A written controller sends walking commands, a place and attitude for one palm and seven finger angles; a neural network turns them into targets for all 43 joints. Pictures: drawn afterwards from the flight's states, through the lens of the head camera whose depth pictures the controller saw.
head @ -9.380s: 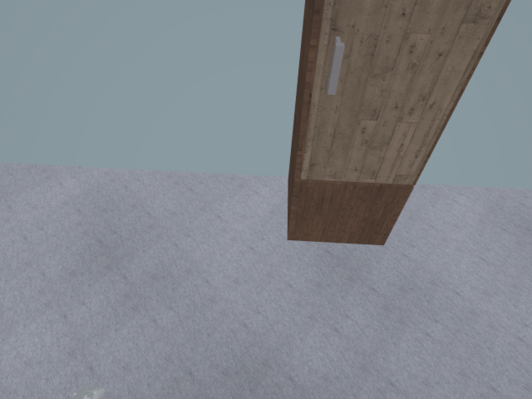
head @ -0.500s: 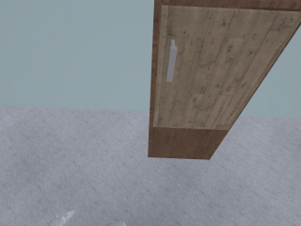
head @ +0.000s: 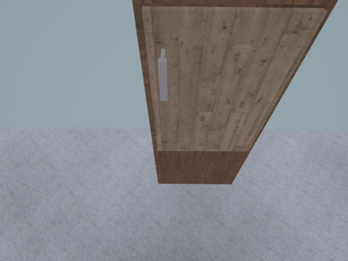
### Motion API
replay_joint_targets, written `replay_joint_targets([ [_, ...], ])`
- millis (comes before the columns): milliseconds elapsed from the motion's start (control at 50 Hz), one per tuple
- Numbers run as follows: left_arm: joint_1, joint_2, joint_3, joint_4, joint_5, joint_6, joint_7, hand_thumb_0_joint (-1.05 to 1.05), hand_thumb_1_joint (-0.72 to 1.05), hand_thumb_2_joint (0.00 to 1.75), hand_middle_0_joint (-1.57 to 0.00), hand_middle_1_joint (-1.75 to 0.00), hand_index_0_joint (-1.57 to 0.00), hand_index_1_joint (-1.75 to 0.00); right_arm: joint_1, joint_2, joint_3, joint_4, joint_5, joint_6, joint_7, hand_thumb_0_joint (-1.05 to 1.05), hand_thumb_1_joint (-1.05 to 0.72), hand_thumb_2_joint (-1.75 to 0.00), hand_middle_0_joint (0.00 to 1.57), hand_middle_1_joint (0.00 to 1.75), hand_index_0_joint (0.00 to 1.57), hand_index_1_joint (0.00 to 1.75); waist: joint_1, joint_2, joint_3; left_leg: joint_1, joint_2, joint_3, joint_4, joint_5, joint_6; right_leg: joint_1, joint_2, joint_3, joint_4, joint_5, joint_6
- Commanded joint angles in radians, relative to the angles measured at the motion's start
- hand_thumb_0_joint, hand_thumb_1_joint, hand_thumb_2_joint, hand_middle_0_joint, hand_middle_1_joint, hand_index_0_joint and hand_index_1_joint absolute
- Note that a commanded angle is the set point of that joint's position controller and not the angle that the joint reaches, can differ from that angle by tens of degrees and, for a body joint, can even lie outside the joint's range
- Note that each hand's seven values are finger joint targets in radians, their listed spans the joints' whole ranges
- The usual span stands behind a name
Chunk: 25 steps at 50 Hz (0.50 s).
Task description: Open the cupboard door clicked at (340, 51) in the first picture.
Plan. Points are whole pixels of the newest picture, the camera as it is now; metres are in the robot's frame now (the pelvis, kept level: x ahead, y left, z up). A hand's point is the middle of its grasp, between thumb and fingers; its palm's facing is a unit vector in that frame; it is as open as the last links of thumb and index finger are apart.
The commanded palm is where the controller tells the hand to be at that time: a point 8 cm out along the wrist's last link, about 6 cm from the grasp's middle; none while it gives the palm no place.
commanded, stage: shuffle to correct the standing spot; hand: left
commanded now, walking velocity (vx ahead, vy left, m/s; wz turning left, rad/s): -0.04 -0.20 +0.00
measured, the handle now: (163, 75) +0.54 +0.06 +0.11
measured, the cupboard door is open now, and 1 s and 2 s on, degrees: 0 0 0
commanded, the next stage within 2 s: come to a stop and stand still in 0.42 s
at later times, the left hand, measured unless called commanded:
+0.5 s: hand out of the picture +0.06 +0.11 -0.16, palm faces +0.00 -0.99 -0.14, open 7.3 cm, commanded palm none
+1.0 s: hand out of the picture +0.02 +0.06 -0.17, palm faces +0.06 -0.98 -0.21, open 7.3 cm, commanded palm none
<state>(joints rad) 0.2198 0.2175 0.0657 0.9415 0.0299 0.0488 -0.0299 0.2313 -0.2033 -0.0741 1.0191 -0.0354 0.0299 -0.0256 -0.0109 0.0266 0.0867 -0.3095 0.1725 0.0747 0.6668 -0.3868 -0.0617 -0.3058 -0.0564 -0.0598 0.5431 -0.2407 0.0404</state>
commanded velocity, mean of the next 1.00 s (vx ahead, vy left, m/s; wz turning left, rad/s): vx -0.01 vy -0.02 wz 0.00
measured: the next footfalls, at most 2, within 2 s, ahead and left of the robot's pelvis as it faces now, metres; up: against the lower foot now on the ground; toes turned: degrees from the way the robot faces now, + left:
left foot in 0.24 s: +0.06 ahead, +0.04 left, +0.00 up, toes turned +8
right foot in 0.62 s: +0.01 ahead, -0.29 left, +0.00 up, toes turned -2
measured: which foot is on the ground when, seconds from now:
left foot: up 0.00-0.22, down 0.24-0.62, up 0.64-0.92, down 0.94-1.00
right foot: down 0.00-0.22, up 0.24-0.60, down 0.62-1.00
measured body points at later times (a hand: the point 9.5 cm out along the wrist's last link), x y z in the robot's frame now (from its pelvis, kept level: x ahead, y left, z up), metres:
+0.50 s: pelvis +0.00 -0.08 +0.02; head +0.05 -0.04 +0.47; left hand +0.06 +0.16 -0.15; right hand +0.03 -0.32 -0.12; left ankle +0.02 +0.03 -0.73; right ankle -0.02 -0.27 -0.65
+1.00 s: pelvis -0.01 -0.13 +0.01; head +0.02 -0.12 +0.45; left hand +0.02 +0.11 -0.15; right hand +0.04 -0.37 -0.14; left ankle -0.01 -0.05 -0.73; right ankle -0.03 -0.28 -0.72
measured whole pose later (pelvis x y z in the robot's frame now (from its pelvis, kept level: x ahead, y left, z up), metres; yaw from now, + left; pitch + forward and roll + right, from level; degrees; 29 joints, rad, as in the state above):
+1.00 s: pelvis -0.01 -0.13 +0.01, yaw +0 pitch +0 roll +0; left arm 0.22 0.19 0.05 1.02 0.03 0.05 0.03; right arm 0.22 -0.17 -0.04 1.00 -0.03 0.02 0.00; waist 0.02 -0.04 0.06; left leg -0.27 -0.02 0.09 0.56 -0.29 0.05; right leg -0.26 -0.08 -0.03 0.62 -0.38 0.04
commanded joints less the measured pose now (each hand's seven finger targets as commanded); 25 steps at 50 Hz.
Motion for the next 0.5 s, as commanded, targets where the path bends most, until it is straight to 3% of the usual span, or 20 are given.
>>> replay_joint_targets([
  [0,0.144,0.174,0.044,-0.016,0.014,-0.009,0.037,0.0,0.9,0.9,-0.2,-0.3,-0.2,-0.3,-0.042,-0.053,-0.019,-0.097,0.022,0.0,-0.031,0.0,-0.9,-0.9,0.2,0.3,0.2,0.3,0.064,-0.383,-0.15,-0.275,-0.119,-0.039,0.5,-0.276,0.072,0.212,-0.256,0.276,-0.219,0.379,-0.253],
  [40,0.015,0.114,0.025,-0.047,0.015,-0.005,0.043,0.0,0.9,0.9,-0.2,-0.3,-0.2,-0.3,-0.02,-0.085,-0.022,-0.056,0.021,-0.003,-0.026,0.0,-0.9,-0.9,0.2,0.3,0.2,0.3,0.011,-0.262,-0.112,-0.216,-0.093,-0.03,0.495,-0.187,0.066,0.136,-0.193,0.156,-0.168,0.391,-0.25],
  [60,0.0,0.106,0.019,-0.056,0.016,-0.007,0.046,0.0,0.9,0.9,-0.2,-0.3,-0.2,-0.3,-0.009,-0.072,-0.016,-0.049,0.019,-0.002,-0.023,0.0,-0.9,-0.9,0.2,0.3,0.2,0.3,0.002,-0.216,-0.112,-0.182,-0.101,-0.014,0.432,-0.167,0.063,0.117,-0.182,0.129,-0.155,0.425,-0.245],
  [120,0.002,0.107,0.014,-0.051,0.015,-0.001,0.05,0.0,0.9,0.9,-0.2,-0.3,-0.2,-0.3,0.016,-0.04,-0.002,-0.04,0.019,-0.004,-0.023,0.0,-0.9,-0.9,0.2,0.3,0.2,0.3,-0.006,-0.184,-0.103,-0.068,-0.117,0.03,0.176,-0.099,0.064,0.071,-0.17,0.135,-0.136,0.413,-0.245],
  [160,-0.002,0.101,0.013,-0.045,0.001,0.007,0.046,0.0,0.9,0.9,-0.2,-0.3,-0.2,-0.3,0.09,-0.043,0.004,-0.014,0.017,-0.012,-0.03,0.0,-0.9,-0.9,0.2,0.3,0.2,0.3,-0.033,-0.162,-0.122,0.062,-0.119,0.041,-0.087,0.082,0.067,0.054,-0.132,0.12,-0.069,0.343,-0.202],
  [180,0.013,0.073,0.009,-0.045,-0.011,0.011,0.042,0.0,0.9,0.9,-0.2,-0.3,-0.2,-0.3,0.141,-0.075,0.001,-0.001,0.015,-0.022,-0.033,0.0,-0.9,-0.9,0.2,0.3,0.2,0.3,-0.053,-0.082,-0.138,0.192,-0.058,-0.03,-0.259,0.214,0.086,-0.02,-0.097,0.089,0.04,0.239,-0.145],
  [200,0.074,0.007,0.001,-0.055,-0.017,0.013,0.034,0.0,0.9,0.9,-0.2,-0.3,-0.2,-0.3,0.15,-0.176,-0.018,-0.013,0.003,-0.031,-0.036,0.0,-0.9,-0.9,0.2,0.3,0.2,0.3,-0.04,0.209,-0.131,0.27,0.22,-0.383,-0.359,0.364,0.183,-0.214,0.012,0.014,0.236,-0.106,-0.057],
  [220,0.041,0.043,0.003,-0.076,-0.001,0.015,0.033,0.0,0.9,0.9,-0.2,-0.3,-0.2,-0.3,0.158,-0.241,-0.03,-0.024,-0.005,-0.024,-0.038,0.0,-0.9,-0.9,0.2,0.3,0.2,0.3,-0.065,0.237,-0.077,0.171,0.391,-0.544,-0.394,0.46,0.305,-0.268,0.049,0.063,0.481,-0.356,-0.033],
  [240,-0.005,0.079,0.018,-0.072,0.012,0.024,0.032,0.0,0.9,0.9,-0.2,-0.3,-0.2,-0.3,0.135,-0.217,-0.026,-0.019,-0.005,-0.029,-0.042,0.0,-0.9,-0.9,0.2,0.3,0.2,0.3,-0.058,0.154,-0.042,0.086,0.347,-0.473,-0.403,0.452,0.296,-0.272,0.04,0.147,0.604,-0.31,-0.024],
  [260,-0.012,0.073,0.026,-0.066,0.009,0.02,0.029,0.0,0.9,0.9,-0.2,-0.3,-0.2,-0.3,0.073,-0.197,-0.017,-0.038,-0.005,-0.033,-0.046,0.0,-0.9,-0.9,0.2,0.3,0.2,0.3,-0.028,0.153,-0.018,0.059,0.297,-0.415,-0.388,0.473,0.281,-0.289,0.035,0.163,0.667,-0.244,-0.013],
  [300,0.02,0.072,0.029,-0.038,0.005,0.019,0.018,0.0,0.9,0.9,-0.2,-0.3,-0.2,-0.3,-0.004,-0.148,-0.007,-0.064,0.001,-0.042,-0.049,0.0,-0.9,-0.9,0.2,0.3,0.2,0.3,0.006,0.129,-0.031,0.093,0.216,-0.244,-0.348,0.592,0.251,-0.285,0.021,0.144,0.7,-0.151,0.006],
  [340,0.028,0.046,0.021,-0.025,-0.003,0.028,0.016,0.0,0.9,0.9,-0.2,-0.3,-0.2,-0.3,0.017,-0.15,-0.012,-0.053,0.003,-0.042,-0.046,0.0,-0.9,-0.9,0.2,0.3,0.2,0.3,0.002,0.096,-0.093,0.137,0.175,-0.152,-0.324,0.64,0.231,-0.239,0.02,0.125,0.645,-0.115,0.021],
  [380,0.009,0.031,0.017,-0.031,-0.007,0.031,0.015,0.0,0.9,0.9,-0.2,-0.3,-0.2,-0.3,0.047,-0.159,-0.023,-0.038,0.003,-0.037,-0.042,0.0,-0.9,-0.9,0.2,0.3,0.2,0.3,-0.013,0.117,-0.119,0.175,0.165,-0.123,-0.318,0.614,0.224,-0.211,0.016,0.093,0.529,-0.122,0.027],
  [400,-0.015,0.03,0.014,-0.035,-0.006,0.03,0.013,0.0,0.9,0.9,-0.2,-0.3,-0.2,-0.3,0.063,-0.162,-0.029,-0.034,0.004,-0.034,-0.04,0.0,-0.9,-0.9,0.2,0.3,0.2,0.3,-0.025,0.11,-0.097,0.174,0.165,-0.12,-0.318,0.623,0.221,-0.204,0.017,0.067,0.476,-0.14,0.03],
  [480,-0.071,0.014,0.009,-0.048,-0.009,0.022,0.006,0.0,0.9,0.9,-0.2,-0.3,-0.2,-0.3,0.101,-0.194,-0.051,-0.009,-0.002,-0.023,-0.03,0.0,-0.9,-0.9,0.2,0.3,0.2,0.3,-0.052,0.209,-0.107,0.173,0.164,-0.116,-0.306,0.59,0.199,-0.109,0.023,0.004,0.247,-0.18,0.029],
])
